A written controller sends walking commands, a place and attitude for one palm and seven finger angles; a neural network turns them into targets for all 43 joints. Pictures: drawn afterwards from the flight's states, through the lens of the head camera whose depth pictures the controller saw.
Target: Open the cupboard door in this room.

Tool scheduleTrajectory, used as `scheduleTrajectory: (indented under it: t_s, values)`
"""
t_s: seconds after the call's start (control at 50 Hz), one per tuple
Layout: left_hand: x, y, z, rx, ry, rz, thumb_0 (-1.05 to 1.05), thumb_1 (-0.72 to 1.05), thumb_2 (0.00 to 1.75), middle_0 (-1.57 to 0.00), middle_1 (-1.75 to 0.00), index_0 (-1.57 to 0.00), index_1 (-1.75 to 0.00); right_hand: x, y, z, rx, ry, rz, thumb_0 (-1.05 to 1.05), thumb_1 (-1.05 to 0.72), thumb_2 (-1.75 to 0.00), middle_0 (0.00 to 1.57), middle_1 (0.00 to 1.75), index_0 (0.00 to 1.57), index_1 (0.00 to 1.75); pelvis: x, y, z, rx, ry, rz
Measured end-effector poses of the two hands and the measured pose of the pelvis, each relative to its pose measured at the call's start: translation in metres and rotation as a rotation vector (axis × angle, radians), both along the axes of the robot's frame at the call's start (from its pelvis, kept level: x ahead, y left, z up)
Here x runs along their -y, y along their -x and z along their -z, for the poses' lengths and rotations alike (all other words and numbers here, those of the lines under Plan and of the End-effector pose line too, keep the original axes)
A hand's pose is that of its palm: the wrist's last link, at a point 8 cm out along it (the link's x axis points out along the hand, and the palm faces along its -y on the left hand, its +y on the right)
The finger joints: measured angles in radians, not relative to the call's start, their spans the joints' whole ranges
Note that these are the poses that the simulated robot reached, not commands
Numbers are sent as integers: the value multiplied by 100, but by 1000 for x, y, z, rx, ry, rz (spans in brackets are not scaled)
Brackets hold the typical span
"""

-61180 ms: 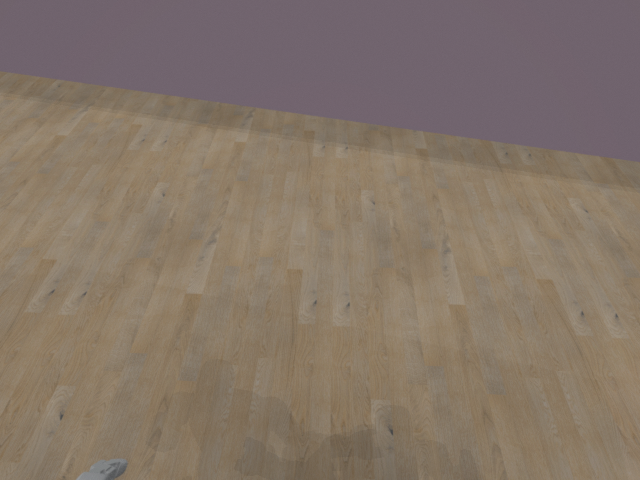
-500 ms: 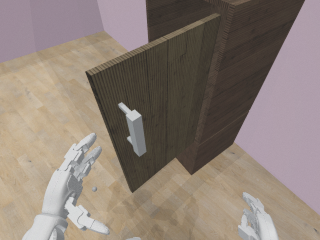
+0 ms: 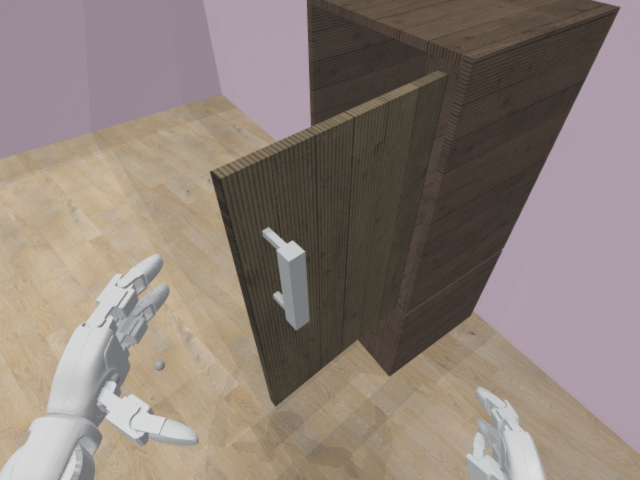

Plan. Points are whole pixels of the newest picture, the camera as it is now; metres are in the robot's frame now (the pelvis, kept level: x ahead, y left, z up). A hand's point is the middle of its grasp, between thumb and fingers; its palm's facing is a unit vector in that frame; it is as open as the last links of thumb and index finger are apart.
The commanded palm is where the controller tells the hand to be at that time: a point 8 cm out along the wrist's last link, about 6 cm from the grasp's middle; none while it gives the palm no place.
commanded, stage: draw the hand back to the body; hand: left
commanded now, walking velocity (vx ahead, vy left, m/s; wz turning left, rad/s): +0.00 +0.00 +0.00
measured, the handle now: (284, 279) +0.35 +0.09 +0.07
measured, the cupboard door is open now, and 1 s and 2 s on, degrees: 95 95 95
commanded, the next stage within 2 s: step back with the hand held close in 1.02 s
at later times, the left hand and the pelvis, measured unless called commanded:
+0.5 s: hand (86, 315) +0.22 +0.25 +0.17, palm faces +0.38 -0.84 -0.39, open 10.7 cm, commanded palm +0.17 +0.29 +0.18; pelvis +0.02 +0.01 +0.03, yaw -2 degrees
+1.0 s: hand (73, 309) +0.22 +0.25 +0.18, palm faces +0.43 -0.81 -0.39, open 7.4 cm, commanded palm +0.17 +0.29 +0.20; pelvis +0.02 +0.00 +0.04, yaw -2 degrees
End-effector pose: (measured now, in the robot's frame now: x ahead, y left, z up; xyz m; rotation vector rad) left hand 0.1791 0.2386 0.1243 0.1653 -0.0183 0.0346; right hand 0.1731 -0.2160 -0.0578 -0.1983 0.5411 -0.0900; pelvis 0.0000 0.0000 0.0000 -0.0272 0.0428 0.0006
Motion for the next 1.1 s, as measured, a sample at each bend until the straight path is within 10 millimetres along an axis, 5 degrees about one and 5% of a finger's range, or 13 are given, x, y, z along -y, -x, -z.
scheduleTrajectory:
  t_s: [0.2,0.74,1.1]
  values:
    - [-22,9,-24,1,-178,-256,-1,-16,45,-16,-30,-17,-30,-6,-3,-9,-67,23,-1,1,-91,-90,20,30,20,30,-5,-8,-21,59,-8,9]
    - [-61,-1,-80,147,-291,-415,0,75,84,-20,-30,-21,-30,4,-22,-15,-123,13,13,1,-91,-90,20,30,20,30,-2,-23,-35,112,-15,31]
    - [-49,5,-76,134,-282,-397,1,89,90,-21,-30,-21,-30,13,-6,-10,-140,8,29,1,-91,-90,20,30,20,30,6,-14,-36,123,-15,32]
